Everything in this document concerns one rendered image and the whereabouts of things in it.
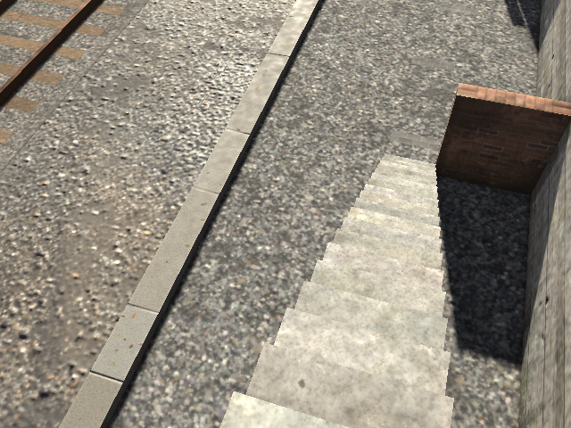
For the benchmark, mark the stairs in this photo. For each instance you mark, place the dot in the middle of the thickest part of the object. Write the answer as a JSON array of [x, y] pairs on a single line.
[[363, 347]]

